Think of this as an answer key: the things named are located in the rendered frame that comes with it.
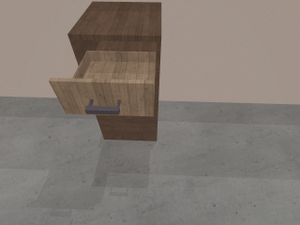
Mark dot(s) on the cabinet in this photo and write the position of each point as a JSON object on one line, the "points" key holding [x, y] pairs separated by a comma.
{"points": [[122, 27]]}

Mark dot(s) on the handle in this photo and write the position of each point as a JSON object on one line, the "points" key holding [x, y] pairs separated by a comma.
{"points": [[111, 110]]}

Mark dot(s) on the drawer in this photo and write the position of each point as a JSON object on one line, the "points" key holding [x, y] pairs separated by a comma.
{"points": [[109, 76]]}

